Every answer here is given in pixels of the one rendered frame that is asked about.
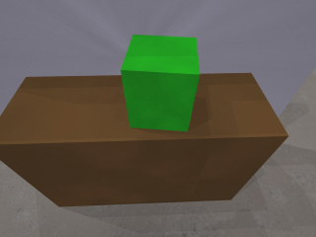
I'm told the carton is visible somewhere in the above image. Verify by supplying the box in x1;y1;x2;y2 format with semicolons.
120;35;200;132

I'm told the pedestal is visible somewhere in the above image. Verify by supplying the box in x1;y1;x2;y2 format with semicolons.
0;73;289;207

